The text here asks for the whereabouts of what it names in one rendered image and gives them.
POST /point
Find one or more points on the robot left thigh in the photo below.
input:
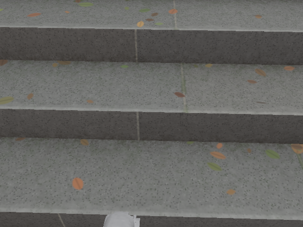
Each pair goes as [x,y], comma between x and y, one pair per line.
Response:
[122,219]

